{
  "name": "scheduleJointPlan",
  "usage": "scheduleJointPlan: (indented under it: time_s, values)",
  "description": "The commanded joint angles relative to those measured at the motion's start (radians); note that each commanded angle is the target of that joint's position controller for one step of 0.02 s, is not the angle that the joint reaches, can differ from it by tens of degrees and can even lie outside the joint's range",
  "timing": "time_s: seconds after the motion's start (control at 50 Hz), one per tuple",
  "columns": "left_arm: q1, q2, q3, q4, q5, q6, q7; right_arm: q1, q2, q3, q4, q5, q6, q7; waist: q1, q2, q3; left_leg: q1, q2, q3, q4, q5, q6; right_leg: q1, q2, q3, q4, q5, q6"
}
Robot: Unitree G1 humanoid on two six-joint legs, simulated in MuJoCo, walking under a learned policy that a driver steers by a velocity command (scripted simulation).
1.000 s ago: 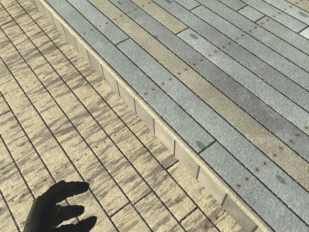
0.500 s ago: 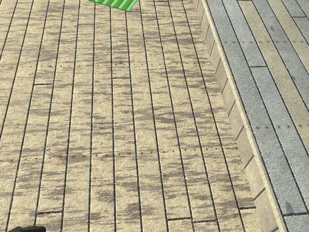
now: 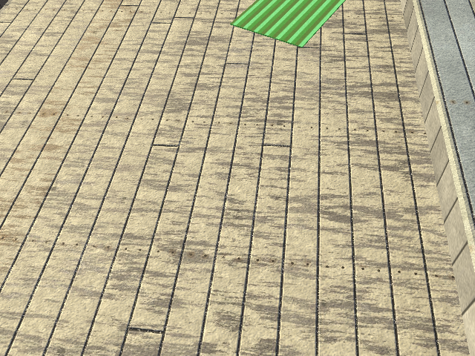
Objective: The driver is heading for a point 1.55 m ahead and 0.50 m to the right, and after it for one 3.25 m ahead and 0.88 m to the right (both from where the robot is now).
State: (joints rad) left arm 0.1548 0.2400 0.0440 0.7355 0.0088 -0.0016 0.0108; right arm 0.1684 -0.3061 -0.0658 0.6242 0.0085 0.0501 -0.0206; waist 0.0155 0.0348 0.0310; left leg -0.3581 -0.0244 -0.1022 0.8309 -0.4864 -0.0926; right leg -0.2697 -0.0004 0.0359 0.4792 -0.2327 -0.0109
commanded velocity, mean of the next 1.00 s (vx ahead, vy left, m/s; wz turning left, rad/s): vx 0.35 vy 0.00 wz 0.03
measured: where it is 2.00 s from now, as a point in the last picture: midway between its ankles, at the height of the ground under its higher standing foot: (321, 166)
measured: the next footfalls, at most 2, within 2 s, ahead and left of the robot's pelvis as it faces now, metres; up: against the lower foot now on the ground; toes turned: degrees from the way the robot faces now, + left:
left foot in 0.08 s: +0.01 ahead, +0.15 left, +0.00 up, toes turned -3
right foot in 0.72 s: +0.11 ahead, -0.13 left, +0.00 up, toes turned -1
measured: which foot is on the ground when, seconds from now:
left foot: up 0.00-0.06, down 0.08-0.72, up 0.74-1.00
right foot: down 0.00-0.48, up 0.50-0.70, down 0.72-1.00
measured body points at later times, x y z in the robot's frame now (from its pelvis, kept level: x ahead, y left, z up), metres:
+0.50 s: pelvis +0.00 +0.03 -0.01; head +0.01 +0.03 +0.44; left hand +0.11 +0.29 -0.13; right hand +0.12 -0.22 -0.12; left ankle -0.03 +0.15 -0.74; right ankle +0.01 -0.12 -0.74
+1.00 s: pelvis +0.21 -0.05 +0.00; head +0.22 -0.08 +0.45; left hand +0.13 +0.19 -0.13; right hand +0.43 -0.27 -0.08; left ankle +0.40 +0.13 -0.65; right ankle +0.07 -0.13 -0.74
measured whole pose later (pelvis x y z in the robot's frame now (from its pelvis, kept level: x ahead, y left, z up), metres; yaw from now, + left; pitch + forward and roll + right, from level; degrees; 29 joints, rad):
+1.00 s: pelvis +0.21 -0.05 +0.00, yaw +0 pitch +2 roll +1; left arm 0.55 0.19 -0.01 0.93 0.00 -0.10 -0.01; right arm 0.12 -0.25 -0.03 0.61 0.03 -0.09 0.02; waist 0.10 0.03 -0.04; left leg -0.84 0.10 0.00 0.94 0.08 0.02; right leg 0.07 0.03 -0.03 0.22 -0.34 -0.06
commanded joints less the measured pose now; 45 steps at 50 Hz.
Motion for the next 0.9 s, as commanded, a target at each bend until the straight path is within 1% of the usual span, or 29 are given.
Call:
scheduleJointPlan:
  time_s: [0.02,0.06,0.08,0.1,0.12,0.14,0.16,0.2,0.44,0.46,0.48,0.5,0.52,0.54,0.56,0.6,0.64,0.66,0.68,0.7,0.72,0.74,0.76,0.78,0.8,0.82,0.84,0.86,0.9]
  values:
    - [-0.028,0.158,0.036,-0.057,-0.006,0.004,0.002,-0.013,-0.028,-0.005,-0.053,0.008,-0.017,0.003,0.001,-0.225,-0.128,0.064,0.008,0.076,-0.245,0.100,-0.005,0.156,-0.174,0.156,-0.070,0.432,-0.190]
    - [-0.008,0.145,0.028,-0.047,-0.017,0.001,-0.001,0.025,-0.040,-0.009,-0.023,-0.001,-0.018,0.004,-0.018,-0.203,-0.121,0.191,0.003,0.085,-0.478,0.314,0.029,0.116,-0.160,0.152,-0.058,0.374,-0.149]
    - [0.018,0.134,0.022,-0.041,-0.011,-0.010,-0.005,0.020,-0.074,-0.011,-0.033,-0.013,-0.017,0.000,-0.006,-0.163,-0.129,0.263,0.051,0.023,-0.477,0.406,0.058,0.066,-0.150,0.150,-0.055,0.287,-0.096]
    - [0.031,0.120,0.015,-0.047,0.012,-0.026,-0.015,0.024,-0.134,-0.021,-0.044,-0.025,-0.016,-0.008,0.025,-0.041,-0.152,0.314,0.138,-0.053,-0.410,0.599,0.100,0.012,-0.098,0.090,-0.004,0.190,-0.044]
    - [0.040,0.086,0.007,-0.039,0.016,-0.035,-0.018,0.010,-0.118,-0.021,-0.019,-0.030,-0.018,0.000,0.048,0.105,-0.148,0.209,0.136,-0.058,-0.395,0.438,0.148,0.060,-0.036,0.016,-0.026,0.043,0.005]
    - [-0.010,0.119,0.011,-0.033,0.020,-0.036,-0.017,-0.008,-0.066,-0.010,-0.035,-0.031,-0.025,0.010,0.011,0.064,-0.107,0.157,0.114,-0.055,-0.416,0.334,0.152,0.077,-0.029,0.007,-0.003,0.039,0.033]
    - [-0.034,0.121,0.013,-0.032,0.016,-0.033,-0.015,-0.001,-0.047,-0.003,-0.025,-0.036,-0.032,0.011,0.003,0.045,-0.086,0.131,0.106,-0.050,-0.425,0.290,0.138,0.079,-0.029,0.004,0.003,0.056,0.035]
    - [-0.035,0.114,0.013,-0.025,0.009,-0.022,-0.007,0.010,-0.060,-0.004,-0.015,-0.029,-0.046,0.009,0.000,0.036,-0.043,0.102,0.090,-0.038,-0.418,0.305,0.118,0.068,-0.031,0.011,0.012,0.101,0.026]
    - [0.001,0.106,0.016,0.067,-0.001,-0.014,0.011,0.063,-0.026,0.012,0.019,-0.023,-0.062,-0.003,-0.002,-0.018,-0.031,0.100,0.064,-0.015,-0.392,0.332,0.114,0.082,-0.036,0.018,0.013,0.134,0.038]
    - [0.033,0.105,0.017,0.086,-0.006,-0.012,0.013,0.106,-0.046,0.003,0.036,-0.016,-0.057,-0.006,-0.011,0.006,-0.074,0.129,0.054,-0.014,-0.411,0.131,0.133,0.072,0.007,-0.034,0.056,-0.057,0.033]
    - [0.033,0.108,0.021,0.090,-0.016,-0.015,0.010,0.143,-0.084,-0.011,0.044,-0.005,-0.051,-0.005,-0.030,0.051,-0.038,0.125,0.083,-0.081,-0.464,-0.185,0.177,-0.016,0.043,-0.076,0.124,-0.260,0.025]
    - [-0.019,0.112,0.023,0.065,-0.026,-0.026,0.006,0.191,-0.115,-0.020,0.049,0.001,-0.053,-0.004,-0.061,0.112,0.030,0.124,0.177,-0.233,-0.566,-0.433,0.239,-0.154,0.046,-0.094,0.220,-0.332,0.018]
    - [-0.079,0.097,0.019,0.027,-0.046,-0.046,-0.001,0.206,-0.155,-0.030,0.056,0.011,-0.065,-0.003,-0.072,0.186,0.108,0.103,0.295,-0.422,-0.674,-0.550,0.313,-0.248,0.025,-0.084,0.329,-0.282,-0.004]
    - [-0.128,0.115,0.024,-0.002,-0.059,-0.066,-0.006,0.205,-0.155,-0.030,0.059,0.015,-0.085,-0.006,-0.080,0.187,0.172,0.101,0.366,-0.527,-0.725,-0.496,0.357,-0.351,-0.032,-0.016,0.412,-0.290,-0.034]
    - [-0.141,0.120,0.027,-0.015,-0.062,-0.086,-0.013,0.189,-0.133,-0.025,0.059,0.014,-0.106,-0.006,-0.073,0.173,0.182,0.171,0.392,-0.537,-0.728,-0.384,0.364,-0.443,-0.076,0.023,0.449,-0.281,-0.059]
    - [-0.094,0.104,0.018,-0.003,-0.058,-0.112,-0.030,0.144,-0.107,-0.020,0.044,0.018,-0.120,0.001,-0.046,0.130,0.103,0.257,0.354,-0.406,-0.692,-0.189,0.316,-0.421,-0.114,0.025,0.339,-0.238,-0.088]
    - [-0.004,0.101,0.016,0.042,-0.045,-0.119,-0.044,0.085,-0.122,-0.024,0.026,0.024,-0.115,0.012,0.000,0.128,0.022,0.138,0.237,-0.197,-0.651,-0.041,0.260,-0.118,-0.053,-0.065,0.169,-0.144,-0.071]
    - [0.094,0.100,0.021,0.086,-0.040,-0.118,-0.046,0.059,-0.121,-0.024,0.020,0.024,-0.109,0.014,0.050,0.111,-0.010,0.045,0.193,-0.123,-0.596,-0.046,0.247,0.063,-0.003,-0.137,0.113,-0.017,-0.044]
    - [0.206,0.116,0.033,0.138,-0.035,-0.112,-0.042,0.065,-0.100,-0.017,0.017,0.014,-0.108,0.015,0.090,0.072,-0.037,-0.052,0.158,-0.076,-0.516,-0.049,0.240,0.228,0.051,-0.192,0.119,0.022,-0.015]
    - [0.338,0.133,0.045,0.176,-0.037,-0.108,-0.033,0.052,-0.069,-0.005,0.009,0.002,-0.115,0.016,0.154,0.012,-0.054,-0.159,0.117,-0.028,-0.351,0.044,0.219,0.380,0.053,-0.176,0.111,-0.017,-0.016]
    - [0.515,0.206,0.063,0.200,-0.028,-0.111,-0.022,-0.001,0.013,0.019,-0.023,-0.008,-0.129,0.018,0.235,-0.211,-0.077,-0.341,0.035,0.061,0.104,0.113,0.155,0.512,-0.145,0.147,-0.036,-0.238,-0.091]
    - [0.493,0.253,0.052,0.156,-0.012,-0.128,-0.038,0.046,0.080,0.033,-0.084,0.027,-0.158,0.012,0.148,-0.373,-0.113,-0.549,-0.064,-0.014,0.395,-0.060,0.137,0.529,-0.359,0.718,-0.250,-0.527,-0.245]
    - [0.363,0.234,0.046,0.121,-0.010,-0.134,-0.045,0.040,0.022,0.026,-0.094,0.077,-0.173,0.013,0.101,-0.247,-0.028,-0.719,0.027,-0.061,0.530,0.030,0.163,0.463,-0.439,0.859,-0.344,-0.788,-0.304]
    - [0.302,0.196,0.033,0.100,-0.010,-0.137,-0.046,-0.023,-0.017,0.023,-0.101,0.073,-0.176,0.016,0.085,-0.157,0.042,-0.777,0.087,-0.031,0.553,0.125,0.181,0.406,-0.425,0.753,-0.323,-0.702,-0.280]
    - [0.268,0.172,0.021,0.096,-0.005,-0.131,-0.046,-0.009,-0.018,0.023,-0.082,0.040,-0.173,0.018,0.056,-0.092,0.044,-0.725,0.130,-0.010,0.515,0.205,0.178,0.338,-0.374,0.603,-0.294,-0.567,-0.246]
    - [0.239,0.145,0.009,0.090,0.003,-0.123,-0.048,0.003,-0.017,0.019,-0.070,0.017,-0.166,0.022,0.028,-0.097,0.054,-0.657,0.156,-0.006,0.449,0.263,0.170,0.253,-0.306,0.482,-0.300,-0.466,-0.214]
    - [0.225,0.117,-0.003,0.088,0.009,-0.117,-0.046,0.019,-0.017,0.016,-0.063,0.015,-0.155,0.032,0.005,-0.132,0.069,-0.604,0.167,0.004,0.410,0.313,0.156,0.186,-0.262,0.401,-0.317,-0.408,-0.194]
    - [0.237,0.110,-0.007,0.092,0.005,-0.117,-0.041,0.026,-0.015,0.015,-0.055,0.017,-0.145,0.036,0.004,-0.140,0.075,-0.588,0.163,0.024,0.394,0.363,0.141,0.162,-0.236,0.344,-0.342,-0.348,-0.190]
    - [0.271,0.122,-0.009,0.102,-0.007,-0.119,-0.028,-0.002,-0.012,0.016,-0.060,0.015,-0.136,0.034,0.007,-0.111,0.096,-0.606,0.154,0.050,0.323,0.455,0.115,0.155,-0.215,0.259,-0.382,-0.213,-0.195]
